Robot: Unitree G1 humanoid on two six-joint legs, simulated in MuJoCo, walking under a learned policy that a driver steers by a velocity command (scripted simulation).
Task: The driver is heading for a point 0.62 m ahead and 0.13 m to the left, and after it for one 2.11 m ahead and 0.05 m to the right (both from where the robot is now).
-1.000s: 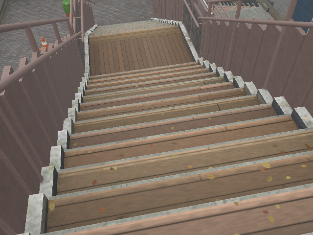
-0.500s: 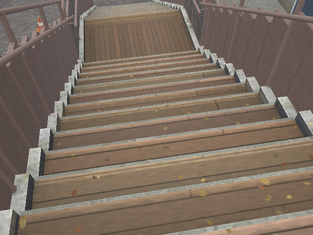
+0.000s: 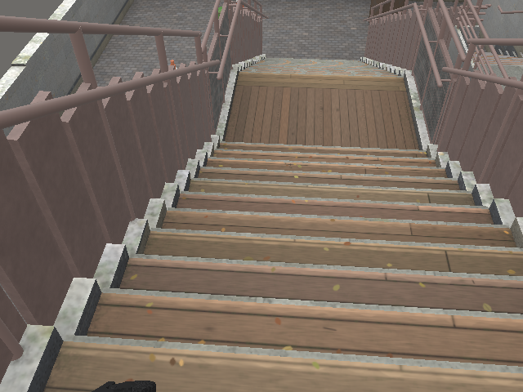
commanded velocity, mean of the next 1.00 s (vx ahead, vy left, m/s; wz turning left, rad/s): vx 0.47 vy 0.00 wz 0.41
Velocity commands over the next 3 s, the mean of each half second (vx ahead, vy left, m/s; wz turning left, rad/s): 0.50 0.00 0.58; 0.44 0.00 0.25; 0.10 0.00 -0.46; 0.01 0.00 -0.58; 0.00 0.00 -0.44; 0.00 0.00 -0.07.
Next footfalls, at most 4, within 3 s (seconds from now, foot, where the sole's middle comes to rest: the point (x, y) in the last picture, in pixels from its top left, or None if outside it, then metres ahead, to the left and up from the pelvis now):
0.64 left None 0.43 0.25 -0.94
1.22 right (232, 389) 0.72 0.12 -1.10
1.84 left None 0.65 0.46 -0.99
2.08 left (121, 387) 0.75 0.48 -1.10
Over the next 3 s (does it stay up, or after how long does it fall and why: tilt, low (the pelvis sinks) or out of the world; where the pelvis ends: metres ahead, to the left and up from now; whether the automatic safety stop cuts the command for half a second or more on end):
stays up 0.76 0.35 -0.32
